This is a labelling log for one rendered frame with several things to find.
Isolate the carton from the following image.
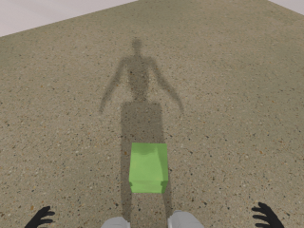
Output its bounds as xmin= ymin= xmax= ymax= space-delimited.
xmin=128 ymin=142 xmax=168 ymax=194

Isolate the robot left thigh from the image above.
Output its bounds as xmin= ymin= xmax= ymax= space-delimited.
xmin=101 ymin=217 xmax=131 ymax=228

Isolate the left robot hand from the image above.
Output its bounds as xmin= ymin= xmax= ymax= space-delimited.
xmin=25 ymin=206 xmax=55 ymax=228

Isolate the robot right thigh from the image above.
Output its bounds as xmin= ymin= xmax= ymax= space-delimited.
xmin=167 ymin=211 xmax=204 ymax=228

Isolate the robot thigh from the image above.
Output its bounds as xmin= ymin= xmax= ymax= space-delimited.
xmin=167 ymin=211 xmax=204 ymax=228
xmin=101 ymin=217 xmax=131 ymax=228

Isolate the right robot hand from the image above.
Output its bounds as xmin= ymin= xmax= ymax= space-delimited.
xmin=252 ymin=202 xmax=285 ymax=228

